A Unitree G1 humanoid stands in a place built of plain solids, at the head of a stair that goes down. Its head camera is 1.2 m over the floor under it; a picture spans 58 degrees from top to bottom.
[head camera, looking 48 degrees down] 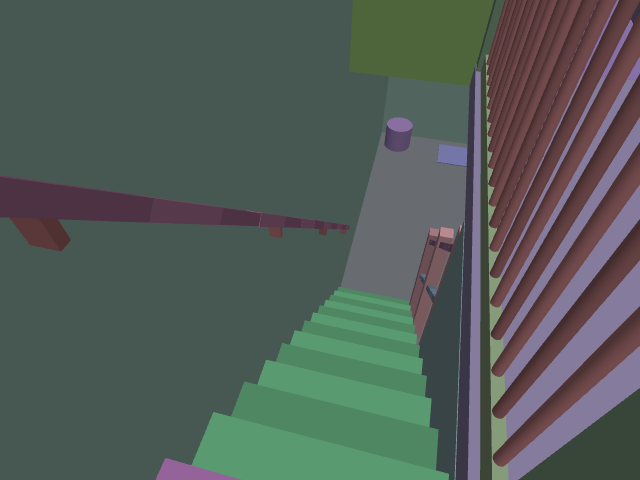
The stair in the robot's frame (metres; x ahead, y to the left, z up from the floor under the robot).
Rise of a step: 0.21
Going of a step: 0.20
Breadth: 0.75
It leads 14 degrees to the right of straight ahead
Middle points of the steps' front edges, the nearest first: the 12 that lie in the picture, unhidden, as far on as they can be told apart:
0.43 -0.02 -0.21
0.63 -0.07 -0.42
0.83 -0.12 -0.63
1.02 -0.17 -0.84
1.22 -0.21 -1.05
1.42 -0.26 -1.26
1.61 -0.31 -1.47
1.81 -0.36 -1.68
2.01 -0.41 -1.89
2.20 -0.46 -2.10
2.40 -0.51 -2.31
2.60 -0.56 -2.52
